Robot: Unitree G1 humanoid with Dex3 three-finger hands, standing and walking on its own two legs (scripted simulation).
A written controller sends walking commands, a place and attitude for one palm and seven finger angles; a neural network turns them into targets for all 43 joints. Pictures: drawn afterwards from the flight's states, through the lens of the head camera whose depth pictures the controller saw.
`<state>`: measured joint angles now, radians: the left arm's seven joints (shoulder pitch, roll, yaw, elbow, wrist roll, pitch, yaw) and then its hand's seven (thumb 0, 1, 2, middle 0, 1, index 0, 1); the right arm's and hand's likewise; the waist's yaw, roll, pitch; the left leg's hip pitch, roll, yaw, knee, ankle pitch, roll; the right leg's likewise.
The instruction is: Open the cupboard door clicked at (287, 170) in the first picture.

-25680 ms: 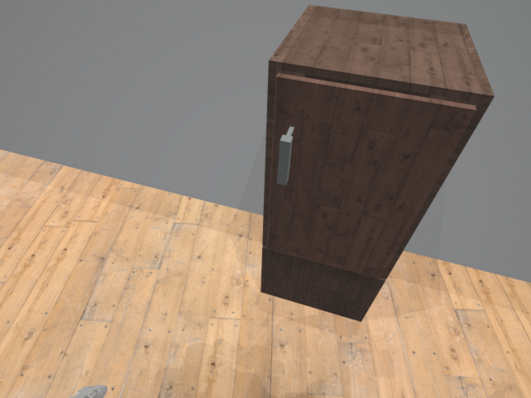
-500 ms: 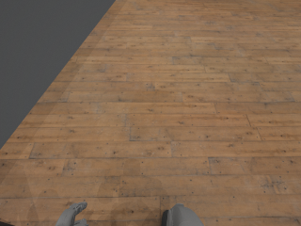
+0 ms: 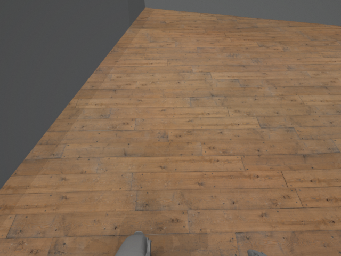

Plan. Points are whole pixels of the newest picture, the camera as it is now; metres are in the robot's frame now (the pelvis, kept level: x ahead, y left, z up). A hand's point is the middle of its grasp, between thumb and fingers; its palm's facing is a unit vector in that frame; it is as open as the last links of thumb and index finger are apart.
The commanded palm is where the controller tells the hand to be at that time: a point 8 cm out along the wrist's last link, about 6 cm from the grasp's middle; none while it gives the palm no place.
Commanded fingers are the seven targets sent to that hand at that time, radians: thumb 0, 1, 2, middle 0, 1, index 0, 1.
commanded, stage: walk to a spot facing it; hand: left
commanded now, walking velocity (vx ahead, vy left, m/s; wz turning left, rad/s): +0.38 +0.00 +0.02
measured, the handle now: out of the picture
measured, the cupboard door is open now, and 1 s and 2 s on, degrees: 48 48 48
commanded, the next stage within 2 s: turn to face it in 0.42 s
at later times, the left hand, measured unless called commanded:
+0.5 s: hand (122, 182) +0.35 +0.20 -0.16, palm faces -0.04 -0.98 -0.20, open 7.3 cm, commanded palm none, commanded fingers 0.00 0.90 0.90 -0.20 -0.30 -0.20 -0.30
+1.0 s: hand (142, 153) +0.48 +0.16 -0.19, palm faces +0.17 -0.97 -0.16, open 7.2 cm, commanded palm none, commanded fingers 0.00 0.90 0.90 -0.20 -0.30 -0.20 -0.30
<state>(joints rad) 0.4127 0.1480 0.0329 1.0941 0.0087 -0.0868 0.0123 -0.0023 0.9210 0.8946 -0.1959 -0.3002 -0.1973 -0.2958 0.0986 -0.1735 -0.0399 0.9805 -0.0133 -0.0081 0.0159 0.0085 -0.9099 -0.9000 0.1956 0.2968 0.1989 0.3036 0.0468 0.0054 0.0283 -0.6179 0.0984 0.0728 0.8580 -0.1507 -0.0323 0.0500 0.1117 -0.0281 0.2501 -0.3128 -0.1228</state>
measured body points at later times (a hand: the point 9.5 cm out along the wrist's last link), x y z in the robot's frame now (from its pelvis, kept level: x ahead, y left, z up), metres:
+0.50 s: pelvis +0.26 +0.01 +0.00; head +0.28 +0.01 +0.45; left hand +0.35 +0.25 -0.14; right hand +0.17 -0.21 -0.15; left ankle +0.18 +0.10 -0.74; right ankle +0.39 -0.15 -0.69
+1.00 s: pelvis +0.41 -0.03 -0.01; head +0.43 +0.00 +0.43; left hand +0.47 +0.21 -0.17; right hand +0.53 -0.27 -0.14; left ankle +0.44 +0.09 -0.73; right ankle +0.42 -0.13 -0.74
